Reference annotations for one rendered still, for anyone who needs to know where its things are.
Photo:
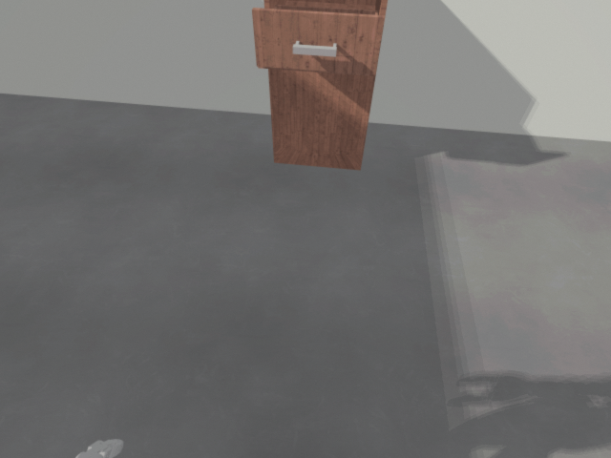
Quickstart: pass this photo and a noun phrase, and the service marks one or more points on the drawer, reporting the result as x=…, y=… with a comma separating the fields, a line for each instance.
x=357, y=34

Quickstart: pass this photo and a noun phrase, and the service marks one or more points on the left robot hand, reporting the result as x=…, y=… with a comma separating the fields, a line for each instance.
x=100, y=449

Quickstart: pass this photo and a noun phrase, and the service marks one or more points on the cabinet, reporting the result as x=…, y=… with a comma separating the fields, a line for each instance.
x=321, y=119

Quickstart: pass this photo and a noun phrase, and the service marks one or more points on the handle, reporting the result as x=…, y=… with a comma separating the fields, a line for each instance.
x=314, y=50

